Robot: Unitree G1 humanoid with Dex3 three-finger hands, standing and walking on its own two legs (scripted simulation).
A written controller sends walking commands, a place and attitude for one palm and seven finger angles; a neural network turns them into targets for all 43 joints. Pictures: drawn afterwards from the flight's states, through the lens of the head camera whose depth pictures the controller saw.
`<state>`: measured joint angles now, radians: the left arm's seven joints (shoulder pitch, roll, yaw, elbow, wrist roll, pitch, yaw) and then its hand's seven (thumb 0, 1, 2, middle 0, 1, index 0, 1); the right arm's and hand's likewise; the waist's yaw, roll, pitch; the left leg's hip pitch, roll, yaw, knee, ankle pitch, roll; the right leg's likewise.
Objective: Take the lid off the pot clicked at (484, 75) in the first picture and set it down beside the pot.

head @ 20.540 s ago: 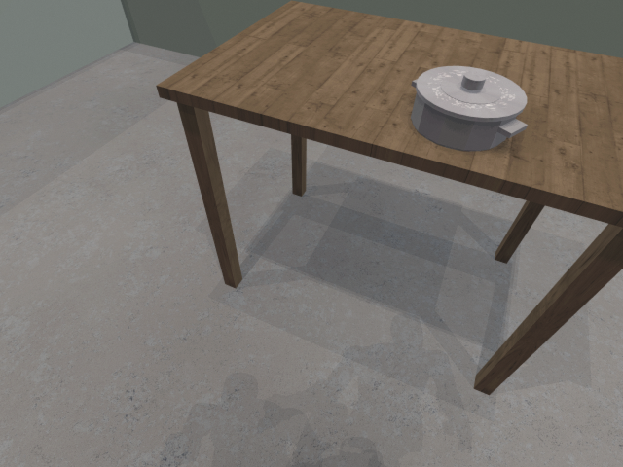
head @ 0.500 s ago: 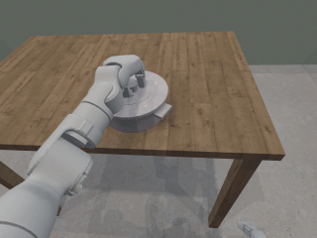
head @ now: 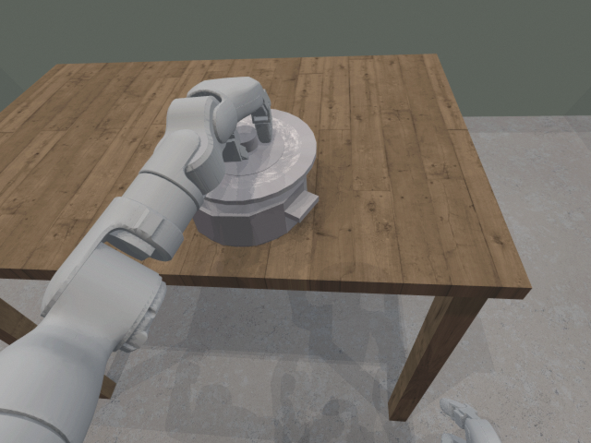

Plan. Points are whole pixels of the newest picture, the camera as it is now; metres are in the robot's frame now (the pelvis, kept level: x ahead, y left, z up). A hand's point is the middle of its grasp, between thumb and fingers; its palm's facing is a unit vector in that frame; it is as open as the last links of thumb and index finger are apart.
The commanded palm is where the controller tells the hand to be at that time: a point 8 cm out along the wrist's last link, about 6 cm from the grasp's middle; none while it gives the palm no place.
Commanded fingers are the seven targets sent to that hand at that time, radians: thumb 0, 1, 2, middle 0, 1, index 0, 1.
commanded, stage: lift the lid straight up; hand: left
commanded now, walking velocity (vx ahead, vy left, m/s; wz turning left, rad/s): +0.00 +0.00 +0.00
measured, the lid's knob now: (243, 139) +0.49 +0.08 +0.18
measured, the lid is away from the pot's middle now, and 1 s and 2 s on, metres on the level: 0.01 0.01 0.05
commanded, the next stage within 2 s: move the lid sideways beside the pot in 1.44 s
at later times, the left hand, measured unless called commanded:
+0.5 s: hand (229, 113) +0.46 +0.08 +0.24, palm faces -0.22 -0.05 -0.97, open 6.8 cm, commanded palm +0.43 +0.09 +0.32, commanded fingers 0.00 0.78 0.88 -0.92 -0.97 -0.90 -1.02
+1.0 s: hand (214, 82) +0.45 +0.09 +0.28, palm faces -0.14 -0.04 -0.99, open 6.8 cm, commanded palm +0.43 +0.09 +0.36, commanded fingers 0.00 0.78 0.88 -0.92 -0.97 -0.90 -1.02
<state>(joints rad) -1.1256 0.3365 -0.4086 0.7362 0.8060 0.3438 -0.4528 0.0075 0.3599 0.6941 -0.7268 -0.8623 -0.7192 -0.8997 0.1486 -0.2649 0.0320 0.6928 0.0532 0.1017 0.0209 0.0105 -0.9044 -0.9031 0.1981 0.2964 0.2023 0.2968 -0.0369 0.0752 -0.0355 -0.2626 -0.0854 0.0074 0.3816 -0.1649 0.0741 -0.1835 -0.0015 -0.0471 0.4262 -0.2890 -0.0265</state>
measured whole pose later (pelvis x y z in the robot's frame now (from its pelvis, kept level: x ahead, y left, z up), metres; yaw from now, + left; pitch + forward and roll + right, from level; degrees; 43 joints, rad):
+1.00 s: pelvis +0.00 +0.02 +0.00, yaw +0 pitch +3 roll +0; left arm -1.31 0.38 -0.40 0.72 0.82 0.37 -0.53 0.01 0.35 0.70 -0.74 -0.86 -0.72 -0.91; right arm 0.16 -0.27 0.04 0.68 0.06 0.07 0.02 0.01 -0.90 -0.90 0.20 0.30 0.20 0.30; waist -0.03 0.08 -0.05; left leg -0.27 -0.10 0.01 0.36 -0.15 0.09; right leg -0.19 -0.01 -0.04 0.41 -0.27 -0.01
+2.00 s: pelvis +0.00 +0.01 +0.00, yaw +0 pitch +3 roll +0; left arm -1.28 0.50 -0.37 0.61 0.85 0.39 -0.60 0.01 0.35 0.70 -0.74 -0.86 -0.73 -0.91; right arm 0.13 -0.29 0.04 0.65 0.07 0.08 0.01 0.01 -0.90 -0.90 0.20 0.30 0.20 0.30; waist -0.01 0.07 -0.04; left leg -0.27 -0.10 0.00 0.38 -0.15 0.09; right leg -0.18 -0.01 -0.05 0.40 -0.27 -0.01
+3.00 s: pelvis -0.01 +0.02 +0.00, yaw +1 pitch +5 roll -1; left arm -1.31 0.71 -0.27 0.75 0.92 0.31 -0.62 0.02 0.35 0.70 -0.74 -0.86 -0.74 -0.92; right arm 0.17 -0.29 0.04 0.63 0.09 0.13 -0.01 0.01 -0.90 -0.90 0.20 0.30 0.20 0.30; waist -0.03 0.06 -0.02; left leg -0.34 -0.10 -0.01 0.41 -0.15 0.10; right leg -0.22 -0.01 -0.06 0.40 -0.26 0.00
